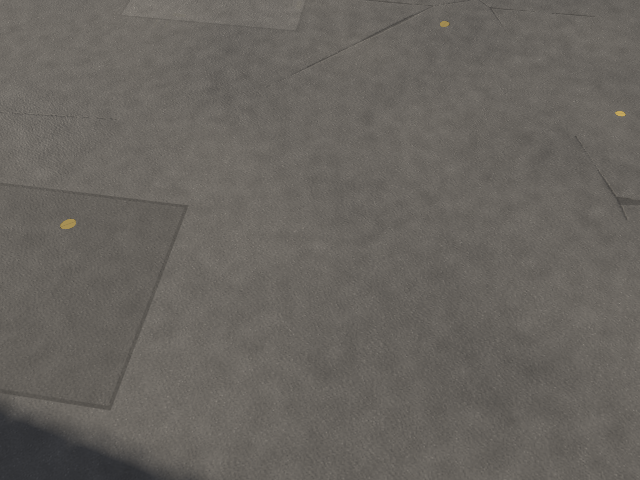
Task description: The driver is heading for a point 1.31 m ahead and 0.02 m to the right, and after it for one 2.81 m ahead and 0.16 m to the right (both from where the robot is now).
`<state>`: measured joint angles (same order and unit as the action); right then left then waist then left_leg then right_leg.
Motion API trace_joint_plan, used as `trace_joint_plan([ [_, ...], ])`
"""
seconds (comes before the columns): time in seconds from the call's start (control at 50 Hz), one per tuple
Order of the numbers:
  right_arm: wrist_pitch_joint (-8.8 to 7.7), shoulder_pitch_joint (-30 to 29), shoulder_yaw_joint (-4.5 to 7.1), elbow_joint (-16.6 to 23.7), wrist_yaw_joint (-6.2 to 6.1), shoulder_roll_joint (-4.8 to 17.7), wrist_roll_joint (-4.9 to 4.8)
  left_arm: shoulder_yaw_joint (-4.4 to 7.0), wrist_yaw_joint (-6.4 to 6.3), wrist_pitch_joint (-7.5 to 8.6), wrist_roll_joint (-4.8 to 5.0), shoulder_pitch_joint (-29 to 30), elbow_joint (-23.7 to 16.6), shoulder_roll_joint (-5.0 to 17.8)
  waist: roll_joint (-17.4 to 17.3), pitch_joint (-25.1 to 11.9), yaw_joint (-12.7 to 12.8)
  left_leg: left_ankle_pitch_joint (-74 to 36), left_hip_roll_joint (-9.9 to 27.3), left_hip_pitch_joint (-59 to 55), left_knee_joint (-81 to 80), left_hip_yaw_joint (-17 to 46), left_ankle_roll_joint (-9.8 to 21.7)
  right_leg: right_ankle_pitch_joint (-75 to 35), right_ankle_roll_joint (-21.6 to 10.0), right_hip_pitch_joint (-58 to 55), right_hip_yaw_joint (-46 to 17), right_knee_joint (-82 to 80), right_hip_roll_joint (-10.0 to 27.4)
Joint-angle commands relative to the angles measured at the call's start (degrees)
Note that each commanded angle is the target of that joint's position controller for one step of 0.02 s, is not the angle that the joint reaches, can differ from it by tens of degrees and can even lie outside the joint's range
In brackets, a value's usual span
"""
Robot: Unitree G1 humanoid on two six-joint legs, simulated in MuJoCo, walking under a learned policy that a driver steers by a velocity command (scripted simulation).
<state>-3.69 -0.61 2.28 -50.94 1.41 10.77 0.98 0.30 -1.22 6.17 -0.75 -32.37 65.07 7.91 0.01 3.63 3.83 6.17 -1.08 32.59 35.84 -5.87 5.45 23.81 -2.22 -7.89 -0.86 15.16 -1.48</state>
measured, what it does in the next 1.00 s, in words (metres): walks ahead: left foot, then right foot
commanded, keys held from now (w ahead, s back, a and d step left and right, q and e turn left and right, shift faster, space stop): no key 0.70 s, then w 0.18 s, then no key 0.12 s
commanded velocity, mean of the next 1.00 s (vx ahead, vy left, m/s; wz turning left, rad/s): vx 0.12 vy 0.00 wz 0.00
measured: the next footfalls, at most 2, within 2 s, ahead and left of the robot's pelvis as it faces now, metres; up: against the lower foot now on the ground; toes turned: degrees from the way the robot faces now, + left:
left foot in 0.04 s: +0.19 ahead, +0.07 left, +0.00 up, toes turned +4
right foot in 0.46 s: +0.24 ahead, -0.11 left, +0.00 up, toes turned -4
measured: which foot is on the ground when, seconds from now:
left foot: up 0.00-0.02, down 0.04-1.00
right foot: down 0.00-0.04, up 0.06-0.44, down 0.46-1.00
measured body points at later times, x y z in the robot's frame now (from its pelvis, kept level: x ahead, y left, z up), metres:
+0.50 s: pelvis +0.13 +0.02 +0.01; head +0.13 +0.01 +0.46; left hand +0.15 +0.23 -0.15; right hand +0.11 -0.20 -0.15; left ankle +0.15 +0.07 -0.73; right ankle +0.14 -0.10 -0.73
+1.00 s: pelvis +0.19 -0.01 +0.01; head +0.20 -0.03 +0.46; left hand +0.20 +0.20 -0.14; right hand +0.11 -0.24 -0.15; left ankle +0.15 +0.07 -0.73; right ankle +0.20 -0.10 -0.72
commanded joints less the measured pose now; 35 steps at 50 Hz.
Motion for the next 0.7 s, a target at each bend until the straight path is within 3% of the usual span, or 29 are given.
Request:
trace_joint_plan([
  [0.02, -0.77, 21.5, 1.83, -5.2, -1.48, 5.5, 0.24, 1.12, -0.46, 0.94, 1.11, 1.9, -1.9, 9.3, 6.3, -6.1, -11.9, -11.9, -2.6, -31.5, -8.5, -0.5, 2.2, -60.0, -2.7, 14.7, -1.0, 21.5, 8.0],
  [0.04, -1.34, 27.8, 2.66, -6.8, -1.75, 9.3, 1.73, 0.76, -0.37, 0.82, 1.39, 0.6, -2.6, 7.7, 2.4, -11.0, -12.9, -22.3, 7.1, -42.5, -6.6, 7.6, 3.4, -38.2, -2.0, 22.7, 0.1, 35.2, 5.0],
  [0.06, -1.49, 29.9, 3.11, -6.6, -1.04, 13.3, 2.88, 0.02, -0.87, 0.00, 2.40, -8.8, -1.8, 1.3, -9.8, -20.1, -8.1, -54.5, 26.0, -52.6, -2.3, 27.9, 11.4, 13.3, -0.5, 32.0, 2.3, 59.3, -2.7],
  [0.08, -0.72, 28.1, 3.55, -6.2, -0.80, 13.6, -0.74, 1.15, -1.06, -1.05, 2.29, -10.5, -0.8, 4.4, -6.8, -24.0, -7.9, -48.6, 26.5, -47.7, -9.3, 34.8, 15.9, 8.0, -0.5, 33.1, -3.0, 65.8, -3.1],
  [0.1, -0.56, 19.3, 2.41, -4.4, -0.93, 9.5, -1.57, 1.23, -0.81, -1.64, 0.76, -4.2, -2.4, 5.0, -3.3, -14.9, -5.5, -35.7, 23.5, -37.9, -13.7, 29.0, 14.6, 2.6, -0.3, 35.0, -2.6, 64.3, 0.3],
  [0.12, -0.76, 14.9, 1.17, -3.9, -1.01, 5.5, -1.35, 1.38, -0.41, -1.82, -0.65, 1.2, -3.7, 5.0, -2.2, -8.0, -4.9, -32.1, 20.2, -30.1, -16.6, 24.1, 12.5, -0.1, -0.2, 35.6, -1.6, 61.0, 1.8],
  [0.16, -1.25, 15.7, -0.17, -5.3, -1.76, 2.1, -0.90, 1.88, 0.37, -3.15, -1.69, 3.0, -3.9, 4.7, -1.2, -4.9, -2.7, -34.8, 16.0, -22.2, -19.4, 16.4, 9.7, -2.1, -0.1, 30.9, -1.9, 54.8, 3.7],
  [0.18, -1.53, 16.4, -0.85, -6.1, -1.95, 0.9, -0.63, 1.62, 0.58, -3.94, -1.53, 2.3, -3.4, 3.0, -1.2, -5.0, -1.6, -37.3, 14.9, -19.7, -19.7, 13.7, 8.6, -2.7, 0.1, 27.4, -1.7, 51.3, 3.8],
  [0.22, -2.21, 16.7, -1.39, -6.8, -2.06, 1.6, -0.10, 1.11, 0.48, -5.17, -0.93, 1.6, -2.8, 0.8, -2.1, -5.8, 0.1, -41.0, 13.2, -16.8, -19.7, 9.9, 7.8, -3.1, 0.6, 23.0, -0.5, 44.7, 3.0],
  [0.26, -2.22, 17.0, -1.73, -7.1, -2.11, 2.9, 0.49, 0.88, -0.02, -6.13, -0.71, 4.3, -3.1, 1.0, -3.9, -5.6, 0.2, -37.4, 12.2, -16.1, -19.9, 8.2, 6.9, -3.3, 0.7, 22.0, 0.5, 36.0, 2.6],
  [0.34, -0.42, 20.3, -1.87, -7.9, -2.46, 4.0, 0.23, 0.65, -0.54, -7.54, -0.61, 10.6, -3.5, 2.7, -6.0, -4.6, -2.4, -5.7, 11.8, -14.4, -22.9, 11.2, 5.9, -5.2, 0.7, 20.3, 1.7, 26.3, 2.3],
  [0.38, 0.54, 20.5, -1.97, -8.0, -2.63, 3.7, -0.05, 0.36, -0.38, -7.54, -0.57, 13.0, -3.6, 2.4, -5.1, -1.8, -2.9, 9.7, 12.0, -11.5, -24.6, 13.7, 5.6, -6.6, 0.6, 18.9, 1.9, 22.2, 2.4],
  [0.42, 1.17, 20.1, -2.19, -7.9, -2.88, 3.1, -0.45, -0.16, -0.48, -7.00, -0.75, 12.6, -2.8, 1.2, -2.6, 0.6, -2.2, 16.3, 11.3, -9.0, -23.8, 14.5, 3.7, -10.0, 0.3, 14.8, 1.9, 13.6, 2.6],
  [0.46, 1.12, 22.5, -2.34, -8.4, -2.88, 2.1, -0.31, -0.35, -0.89, -5.76, -1.05, 10.9, -2.3, 2.9, 0.6, 1.3, -2.9, 15.7, 9.5, -8.5, -21.9, 14.6, 0.5, -15.0, -0.2, 11.4, -4.2, 6.6, 8.0],
  [0.48, 1.35, 25.8, -2.43, -9.0, -2.67, 0.2, -1.02, -0.02, -0.96, -5.40, -0.12, 12.7, -1.8, 4.9, 6.0, 3.3, -5.8, 11.2, 5.6, -11.1, -21.6, 10.9, -0.7, -14.1, -1.5, 16.8, -6.1, 6.4, 8.7],
  [0.52, 1.58, 25.3, -2.22, -10.0, -2.87, 1.0, -0.56, -0.65, -0.63, -4.66, 0.55, 12.9, -1.4, 2.4, 5.3, 1.9, -5.2, 4.1, 5.1, -21.1, -18.5, 9.3, -0.9, -13.2, -0.8, 22.3, -5.0, 4.2, 7.7],
  [0.62, 1.66, 24.6, -2.37, -11.1, -3.07, 0.3, -0.46, -0.62, -1.12, -4.51, 0.62, 12.0, -0.6, 3.0, 1.3, 0.6, -4.9, 1.4, 5.9, -22.8, -18.1, 9.4, -0.9, -16.3, -0.6, 19.7, -4.1, 3.9, 7.1],
  [0.7, 1.77, 24.2, -2.49, -11.9, -3.35, -0.2, -0.54, -0.73, -1.15, -4.60, 0.47, 10.9, 0.1, 2.7, 0.3, 0.7, -4.6, 0.5, 6.0, -23.3, -18.1, 9.3, -1.1, -17.1, -0.7, 19.2, -3.9, 3.9, 7.2],
])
